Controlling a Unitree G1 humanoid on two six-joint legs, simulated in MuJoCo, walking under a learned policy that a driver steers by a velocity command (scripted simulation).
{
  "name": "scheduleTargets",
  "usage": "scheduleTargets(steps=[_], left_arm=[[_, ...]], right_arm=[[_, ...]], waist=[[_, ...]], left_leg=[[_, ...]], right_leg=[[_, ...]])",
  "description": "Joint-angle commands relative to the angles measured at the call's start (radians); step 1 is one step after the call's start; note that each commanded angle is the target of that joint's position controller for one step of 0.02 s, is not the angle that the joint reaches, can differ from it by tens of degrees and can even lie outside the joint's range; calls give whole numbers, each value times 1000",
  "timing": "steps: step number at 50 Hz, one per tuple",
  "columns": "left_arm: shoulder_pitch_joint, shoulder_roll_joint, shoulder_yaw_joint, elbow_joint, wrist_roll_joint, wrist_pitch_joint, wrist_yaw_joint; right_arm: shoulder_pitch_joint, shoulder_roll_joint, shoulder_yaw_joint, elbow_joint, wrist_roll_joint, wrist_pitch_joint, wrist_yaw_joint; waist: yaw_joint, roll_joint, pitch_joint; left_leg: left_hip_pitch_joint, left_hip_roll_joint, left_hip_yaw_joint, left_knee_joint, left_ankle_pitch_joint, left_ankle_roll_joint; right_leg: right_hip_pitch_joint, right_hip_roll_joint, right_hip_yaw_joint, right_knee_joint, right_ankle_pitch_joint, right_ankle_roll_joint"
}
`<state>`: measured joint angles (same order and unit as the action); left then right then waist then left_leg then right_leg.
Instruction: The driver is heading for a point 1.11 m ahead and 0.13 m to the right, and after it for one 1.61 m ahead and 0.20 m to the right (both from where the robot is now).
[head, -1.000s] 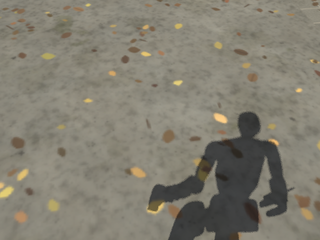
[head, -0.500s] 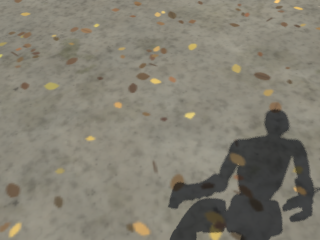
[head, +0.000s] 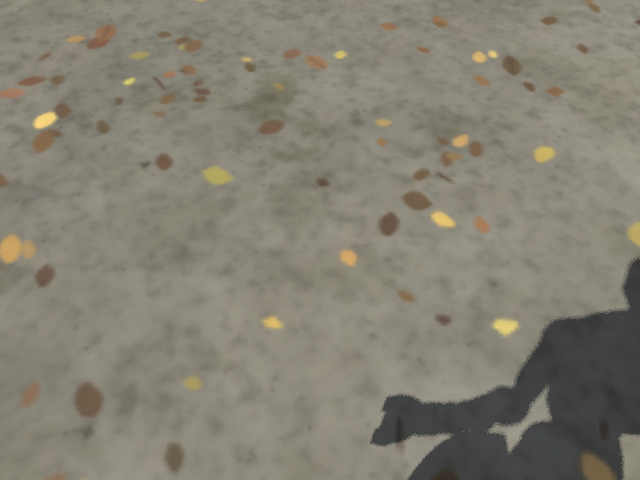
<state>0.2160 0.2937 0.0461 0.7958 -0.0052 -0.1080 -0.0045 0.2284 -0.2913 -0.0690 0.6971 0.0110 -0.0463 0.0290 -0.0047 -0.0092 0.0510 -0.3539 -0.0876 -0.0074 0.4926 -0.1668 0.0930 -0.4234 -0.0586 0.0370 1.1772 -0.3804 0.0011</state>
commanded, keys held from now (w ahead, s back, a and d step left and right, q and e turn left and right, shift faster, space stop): w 0.66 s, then w+e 0.34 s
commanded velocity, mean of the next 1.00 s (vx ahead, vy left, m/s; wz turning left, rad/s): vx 0.50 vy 0.00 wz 0.03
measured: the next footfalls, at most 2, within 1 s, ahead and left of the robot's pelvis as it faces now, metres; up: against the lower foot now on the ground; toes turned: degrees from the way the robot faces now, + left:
right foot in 0.34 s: +0.38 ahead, -0.14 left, +0.00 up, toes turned +5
left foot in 0.88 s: +0.65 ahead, +0.12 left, +0.00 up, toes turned +1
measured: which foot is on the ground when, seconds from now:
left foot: down 0.00-0.36, up 0.38-0.86, down 0.88-1.00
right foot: up 0.00-0.32, down 0.34-0.88, up 0.90-1.00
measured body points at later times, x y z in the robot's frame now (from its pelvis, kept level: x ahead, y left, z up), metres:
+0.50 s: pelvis +0.29 -0.06 +0.00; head +0.32 -0.08 +0.45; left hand +0.38 +0.22 -0.10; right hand +0.40 -0.33 -0.12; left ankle +0.19 +0.06 -0.65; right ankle +0.34 -0.15 -0.73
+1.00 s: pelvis +0.56 +0.01 +0.00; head +0.59 +0.02 +0.45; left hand +0.59 +0.29 -0.13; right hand +0.73 -0.25 -0.09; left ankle +0.61 +0.12 -0.73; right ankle +0.45 -0.13 -0.65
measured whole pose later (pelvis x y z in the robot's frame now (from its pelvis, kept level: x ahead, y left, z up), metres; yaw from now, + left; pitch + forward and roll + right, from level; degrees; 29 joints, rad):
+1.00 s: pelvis +0.56 +0.01 +0.00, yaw -2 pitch +2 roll +1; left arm 0.36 0.30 0.05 0.87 -0.03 -0.05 0.01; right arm 0.13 -0.25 -0.05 0.71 -0.01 -0.09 0.01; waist 0.03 -0.04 0.03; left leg -0.35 0.00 0.06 0.49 -0.17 0.02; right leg -0.39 -0.02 0.06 1.14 -0.41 -0.02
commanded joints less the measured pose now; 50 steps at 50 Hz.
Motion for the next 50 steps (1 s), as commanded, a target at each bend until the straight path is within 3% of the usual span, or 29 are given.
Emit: scheduleTargets(steps=[1, 3, 7, 11, 14, 16, 17, 18, 19, 20, 21, 22, 23, 25, 27, 29, 33, 36, 39, 41, 42, 43, 44, 45, 46, 47, 49, 50], left_arm=[[14, 112, 34, -77, 15, -6, 2], [2, 83, 25, -79, 18, 11, 4], [-145, 42, 5, -109, 14, 7, -4], [-237, 68, 9, -137, -4, -3, -20], [-230, 94, 19, -146, -1, -12, -30], [-141, 115, 31, -124, 1, -16, -29], [-21, 148, 49, -89, 6, -18, -24], [141, 204, 62, -67, 18, -19, -20], [218, 279, 85, -29, 15, -8, -26], [225, 179, 59, -30, -13, -7, -32], [157, 133, 44, -42, -11, -4, -28], [93, 123, 38, -55, 4, 3, -24], [58, 104, 30, -56, 11, 6, -24], [37, 80, 20, -54, 18, 1, -23], [48, 94, 23, -40, 6, -4, -21], [63, 123, 31, -25, 2, -2, -14], [102, 138, 34, 3, -6, 11, -4], [175, 142, 34, 38, -16, 24, -1], [203, 152, 40, 56, -21, 42, 7], [195, 167, 48, 60, -21, 52, 15], [177, 175, 51, 58, -21, 55, 17], [166, 160, 45, 53, -18, 56, 17], [145, 109, 26, 26, -1, 53, 15], [272, -2, -7, 2, -4, 36, 14], [263, 64, 6, 14, -25, 25, 10], [181, 137, 30, -5, -43, 24, 10], [96, 120, 35, -24, -28, 35, 13], [106, 104, 40, -21, -24, 48, 13]], right_arm=[[-2, -112, -29, -79, -8, -15, -14], [13, -127, -31, -67, -6, -21, -24], [70, -140, -32, -29, -1, -20, -37], [132, -152, -33, 12, 6, -19, -34], [145, -157, -37, 35, 5, -10, -39], [122, -158, -38, 36, 5, -2, -41], [119, -134, -29, 32, -1, 2, -40], [129, -91, -8, 11, -17, 5, -42], [283, -7, 15, 5, 2, -13, -38], [236, -91, 3, 19, 11, -24, -36], [119, -143, -12, -6, 23, -30, -33], [51, -134, -8, -23, 15, -34, -36], [16, -125, -11, -32, 0, -36, -35], [49, -97, -12, -24, -2, -30, -32], [56, -68, -6, -19, -3, -21, -32], [-5, -54, 0, -39, -8, -18, -34], [-123, -28, 11, -61, -6, -28, -25], [-229, -22, 14, -91, -1, -40, -13], [-285, -38, 9, -113, 4, -55, 3], [-253, -65, -1, -106, 4, -64, 7], [-194, -84, -10, -91, 2, -68, 4], [-71, -123, -31, -54, -3, -70, -5], [101, -181, -50, -27, -21, -70, -16], [192, -267, -71, -7, -31, -57, -20], [205, -185, -52, -2, -20, -49, -19], [139, -130, -33, -3, -13, -47, -22], [23, -71, -14, 3, -15, -48, -20], [-16, -49, -8, 8, -21, -55, -18]], waist=[[24, 53, -107], [25, 59, -89], [-39, 80, -55], [-80, 89, -21], [-61, 102, -10], [-5, 114, -42], [50, 89, -127], [109, -7, -279], [51, -321, -388], [91, -229, -350], [102, -136, -207], [82, -57, -138], [64, -41, -79], [22, -84, -76], [10, -82, -70], [19, -59, -47], [57, -54, -25], [93, -45, 2], [92, -55, 15], [57, -73, -1], [18, -82, -31], [-44, -70, -111], [-122, -19, -261], [-89, 237, -423], [-106, 269, -451], [-105, 189, -279], [-53, 114, -116], [-20, 130, -79]], left_leg=[[208, 257, -333, -257, 252, 209], [142, 239, -257, -279, 319, 205], [101, 183, -156, -285, 228, 139], [187, 242, -212, -265, 112, 127], [299, 300, -261, -204, 164, 107], [326, 286, -250, -108, 345, 80], [302, 227, -206, 44, 451, 55], [159, 156, -148, 326, 273, 17], [-228, -7, -76, 673, -297, -63], [-367, 29, -168, 782, -402, -61], [-422, 80, -151, 800, -314, -53], [-399, 127, -108, 764, -232, -52], [-382, 155, -96, 702, -180, -57], [-293, 188, -89, 630, -126, -65], [-287, 198, -68, 565, -111, -81], [-328, 207, -55, 464, -38, -101], [-295, 190, -28, 224, 181, -111], [-249, 155, -16, 102, 247, -115], [-238, 134, -33, 25, 206, -103], [-166, 122, -38, -13, 146, -85], [-67, 107, -22, -38, 125, -68], [125, 101, -8, -57, 131, -40], [419, 232, -122, 4, 150, 20], [787, 489, -519, -37, 24, 160], [765, 517, -701, -144, -147, 188], [633, 481, -555, -174, -197, 143], [377, 402, -341, -243, -91, 102], [288, 370, -259, -281, -35, 87]], right_leg=[[-191, -57, 31, -79, 76, 27], [-179, -55, 6, -174, 149, 58], [-113, -21, -14, -487, 441, 67], [-116, 0, 2, -619, 501, 38], [-132, 4, 12, -667, 394, -8], [-14, 34, -26, -705, 331, -46], [162, 37, -34, -709, 351, -77], [432, -116, 142, -686, 362, -141], [761, -315, 604, -788, 133, -307], [760, -316, 729, -882, -108, -295], [641, -287, 584, -898, -112, -249], [519, -247, 472, -909, -11, -224], [420, -214, 398, -932, 98, -226], [335, -166, 302, -970, 240, -219], [305, -159, 238, -999, 332, -235], [301, -161, 192, -1028, 400, -244], [306, -115, 82, -1042, 450, -206], [318, -118, 91, -1019, 439, -202], [387, -155, 141, -961, 443, -194], [414, -174, 175, -908, 479, -175], [404, -163, 171, -847, 564, -161], [363, -113, 139, -716, 646, -135], [201, -54, 103, -462, 506, -98], [-171, 93, 5, -97, 17, -26], [-289, 74, 96, 58, -205, -20], [-355, 25, 98, 108, -137, -22], [-312, -42, 62, 48, 0, -17], [-259, -68, 69, 10, 41, -15]])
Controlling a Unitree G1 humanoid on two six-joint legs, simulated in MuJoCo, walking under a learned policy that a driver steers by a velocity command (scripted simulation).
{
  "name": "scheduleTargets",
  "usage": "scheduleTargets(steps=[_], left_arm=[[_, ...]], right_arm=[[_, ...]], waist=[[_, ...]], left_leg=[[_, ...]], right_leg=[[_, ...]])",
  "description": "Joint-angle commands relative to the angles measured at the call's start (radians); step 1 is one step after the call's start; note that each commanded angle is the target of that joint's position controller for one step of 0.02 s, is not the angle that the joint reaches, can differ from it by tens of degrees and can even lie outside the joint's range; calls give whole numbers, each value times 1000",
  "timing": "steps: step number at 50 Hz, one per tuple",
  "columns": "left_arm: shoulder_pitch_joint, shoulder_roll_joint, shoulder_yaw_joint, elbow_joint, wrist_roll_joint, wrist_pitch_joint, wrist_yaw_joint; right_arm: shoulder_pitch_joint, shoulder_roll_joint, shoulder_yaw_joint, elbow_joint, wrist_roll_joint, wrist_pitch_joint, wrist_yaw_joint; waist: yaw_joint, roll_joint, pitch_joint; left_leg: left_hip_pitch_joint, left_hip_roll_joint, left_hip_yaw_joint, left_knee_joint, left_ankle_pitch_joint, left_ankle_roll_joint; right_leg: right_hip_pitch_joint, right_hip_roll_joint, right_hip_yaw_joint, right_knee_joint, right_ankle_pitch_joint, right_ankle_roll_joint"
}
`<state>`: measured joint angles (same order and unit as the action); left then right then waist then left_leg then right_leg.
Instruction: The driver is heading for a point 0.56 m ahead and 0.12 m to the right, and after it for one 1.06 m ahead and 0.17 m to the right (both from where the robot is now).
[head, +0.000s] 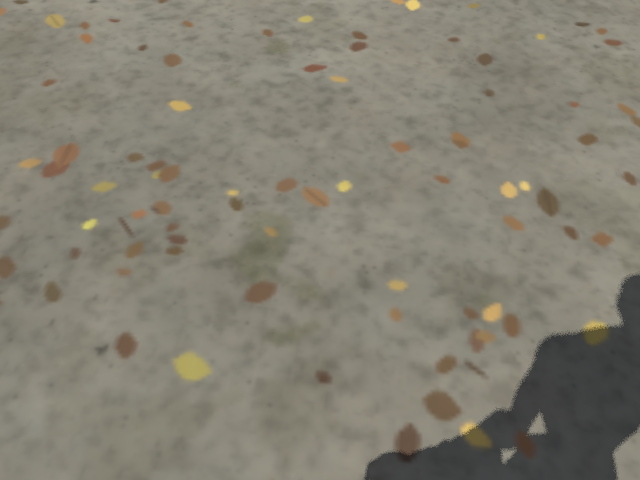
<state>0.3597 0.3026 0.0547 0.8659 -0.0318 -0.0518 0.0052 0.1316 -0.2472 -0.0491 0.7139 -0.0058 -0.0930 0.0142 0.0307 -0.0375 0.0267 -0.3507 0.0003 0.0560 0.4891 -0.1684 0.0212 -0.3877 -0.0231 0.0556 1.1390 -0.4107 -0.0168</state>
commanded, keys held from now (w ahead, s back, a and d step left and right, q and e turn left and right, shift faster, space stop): w+e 0.50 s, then w+q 0.12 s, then q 0.38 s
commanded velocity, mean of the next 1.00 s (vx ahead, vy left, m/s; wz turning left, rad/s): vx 0.40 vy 0.00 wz -0.21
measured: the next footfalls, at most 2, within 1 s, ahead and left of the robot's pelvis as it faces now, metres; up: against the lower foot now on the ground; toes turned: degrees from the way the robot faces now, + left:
right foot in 0.38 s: +0.34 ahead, -0.18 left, +0.00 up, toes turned -17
left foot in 0.88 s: +0.66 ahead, -0.08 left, +0.00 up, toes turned -14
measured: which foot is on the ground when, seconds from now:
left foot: down 0.00-0.38, up 0.40-0.86, down 0.88-1.00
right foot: up 0.00-0.36, down 0.38-0.90, up 0.92-1.00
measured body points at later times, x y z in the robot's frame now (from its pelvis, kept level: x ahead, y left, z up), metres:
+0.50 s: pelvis +0.25 -0.08 -0.01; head +0.29 -0.11 +0.44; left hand +0.47 +0.14 -0.10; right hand +0.27 -0.38 -0.13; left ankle +0.18 +0.11 -0.64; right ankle +0.30 -0.17 -0.73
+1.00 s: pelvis +0.49 -0.12 -0.01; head +0.54 -0.12 +0.44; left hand +0.68 +0.13 -0.13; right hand +0.59 -0.42 -0.11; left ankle +0.62 -0.07 -0.73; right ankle +0.37 -0.22 -0.64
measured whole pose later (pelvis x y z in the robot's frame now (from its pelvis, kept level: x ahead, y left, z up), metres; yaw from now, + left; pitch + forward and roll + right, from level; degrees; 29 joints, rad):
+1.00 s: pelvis +0.49 -0.12 -0.01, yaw -11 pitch +2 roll -1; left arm 0.18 0.30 0.05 0.76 0.00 -0.02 0.02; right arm 0.14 -0.30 -0.06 0.74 0.00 -0.05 0.03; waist -0.01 -0.01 0.06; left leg -0.47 -0.08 -0.01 0.51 -0.08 0.08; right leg -0.41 0.06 0.05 1.22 -0.51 0.02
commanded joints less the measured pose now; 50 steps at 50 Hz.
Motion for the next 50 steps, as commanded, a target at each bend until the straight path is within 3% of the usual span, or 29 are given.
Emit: scheduleTargets(steps=[1, 4, 8, 12, 15, 17, 18, 19, 20, 21, 22, 23, 24, 25, 26, 27, 31, 34, 36, 40, 42, 43, 44, 45, 46, 47, 48, 49, 50], left_arm=[[-22, 72, 29, -90, 0, 6, 1], [-52, 38, 27, -117, 6, 32, 1], [-145, 25, 21, -150, 10, 26, -20], [-283, 17, 11, -203, 12, 22, -45], [-334, 38, 17, -241, 13, 27, -57], [-293, 67, 33, -250, 16, 32, -60], [-197, 96, 52, -231, 14, 35, -58], [-28, 153, 86, -182, 10, 38, -48], [116, 258, 121, -153, 3, 48, -25], [53, 334, 119, -181, 2, 32, -28], [68, 237, 92, -200, 6, 14, -39], [34, 191, 78, -192, 13, -2, -40], [-23, 163, 68, -199, 11, -8, -38], [-89, 133, 59, -212, 17, -8, -34], [-130, 95, 44, -229, 32, -8, -28], [-142, 83, 40, -231, 38, -11, -24], [-93, 113, 43, -188, 36, -28, -9], [-100, 107, 35, -164, 43, -26, 2], [-70, 113, 33, -137, 48, -25, 7], [-90, 123, 38, -104, 44, -9, 12], [-118, 138, 46, -105, 31, 10, 26], [-139, 137, 46, -112, 27, 22, 35], [-129, 129, 42, -121, 32, 28, 42], [-57, 90, 27, -151, 64, 24, 42], [19, 28, 4, -161, 63, 17, 25], [-7, 108, 17, -144, 39, 12, 10], [-97, 120, 22, -169, 17, 18, 9], [-136, 114, 23, -171, 24, 29, 16], [-159, 123, 30, -179, 37, 43, 28]], right_arm=[[56, -94, -31, -3, -6, -13, -2], [42, -122, -45, 24, -7, -29, -6], [61, -159, -56, 54, -7, -23, -18], [117, -199, -69, 85, 9, -5, -26], [145, -224, -79, 106, 27, 17, -25], [132, -253, -88, 106, 37, 31, -27], [117, -260, -89, 103, 42, 40, -29], [114, -240, -80, 99, 41, 45, -31], [142, -177, -55, 77, 3, 38, -32], [209, -60, -16, 22, -19, 8, -21], [85, -159, -32, 16, 27, -24, -10], [21, -184, -39, -7, 53, -42, -5], [19, -172, -36, 4, 35, -51, -12], [25, -178, -42, 15, 9, -50, -19], [60, -179, -45, 33, 8, -37, -15], [85, -168, -44, 46, 9, -23, -11], [30, -121, -28, 44, 7, 9, -10], [-29, -97, -15, 36, 7, 2, 1], [-74, -86, -8, 25, 12, -5, 13], [-80, -122, -19, 7, 15, -2, 36], [-22, -160, -34, 4, 3, -1, 47], [67, -181, -48, 25, -1, -2, 49], [158, -224, -66, 40, -3, -4, 42], [204, -306, -82, 23, -11, 1, 29], [183, -294, -70, 0, -15, 11, 22], [153, -241, -60, -24, -2, 25, 20], [93, -205, -52, -45, 7, 37, 13], [55, -181, -43, -50, 16, 49, 6], [30, -171, -40, -58, 17, 58, -3]], waist=[[-34, 169, -37], [-13, 125, -3], [-36, 95, 16], [-87, 75, 53], [-90, 82, 67], [-50, 110, 20], [11, 112, -38], [96, 86, -127], [131, -80, -218], [7, -260, -322], [92, -107, -344], [84, -78, -209], [42, -1, -143], [2, 10, -100], [-32, -7, -95], [-44, -18, -97], [-26, -9, -43], [-5, -17, -8], [24, -18, -12], [17, -30, -9], [-20, -45, -38], [-65, -39, -79], [-104, 15, -138], [-72, 204, -258], [-28, 337, -398], [-71, 187, -432], [-73, 124, -318], [-55, 35, -207], [-41, 37, -153]], left_leg=[[225, 273, -271, -310, 1, 158], [176, 279, -152, -363, 120, 177], [214, 252, -1, -373, 198, 159], [290, 271, 76, -365, 199, 139], [397, 302, 104, -304, 279, 115], [434, 302, 136, -172, 584, 93], [421, 283, 162, -23, 731, 75], [329, 238, 192, 201, 736, 40], [57, 182, 202, 542, 332, -15], [-330, -32, 24, 827, -449, -66], [-434, -1, -141, 896, -421, -44], [-501, 41, -128, 864, -320, -17], [-451, 85, -132, 782, -235, -6], [-376, 112, -134, 695, -181, -12], [-307, 139, -136, 659, -138, -15], [-270, 143, -124, 629, -113, -24], [-309, 150, -95, 463, 63, -63], [-232, 112, -60, 239, 259, -53], [-166, 78, -40, 149, 386, -41], [-190, 40, -61, 71, 279, -2], [-167, 9, -37, 54, 155, 26], [-76, -23, -12, 14, 155, 41], [73, -16, -51, -44, 348, 73], [356, 188, -323, 30, 767, 187], [596, 382, -712, -31, 818, 401], [550, 346, -676, -79, 575, 371], [439, 298, -573, -102, 385, 324], [290, 256, -500, -144, 260, 278], [172, 230, -472, -175, 162, 253]], right_leg=[[-251, -113, 46, 32, 95, 7], [-270, -125, 47, -31, 175, 25], [-274, -117, 20, -253, 384, 24], [-258, -99, -44, -426, 436, 1], [-270, -78, -77, -484, 337, -35], [-169, -20, -135, -495, 230, -74], [-36, 28, -169, -517, 211, -100], [210, 81, -176, -568, 261, -137], [505, -80, 96, -593, 292, -209], [742, -284, 685, -761, 44, -396], [747, -308, 741, -865, -23, -374], [653, -283, 603, -867, 48, -332], [516, -237, 487, -858, 151, -296], [389, -200, 396, -864, 262, -273], [319, -182, 328, -886, 344, -261], [281, -176, 292, -905, 415, -262], [235, -156, 133, -964, 563, -246], [202, -97, -15, -952, 712, -181], [209, -105, -51, -949, 716, -162], [351, -164, -64, -862, 777, -147], [420, -179, -59, -734, 933, -126], [420, -159, -75, -607, 1000, -104], [367, -97, -114, -406, 924, -53], [117, 13, -139, -68, 438, 17], [-181, 180, -33, 230, -279, 73], [-213, 103, 95, 291, -228, 57], [-257, 67, 75, 273, -158, 49], [-265, 31, 55, 192, -106, 51], [-229, 2, 55, 101, -63, 51]])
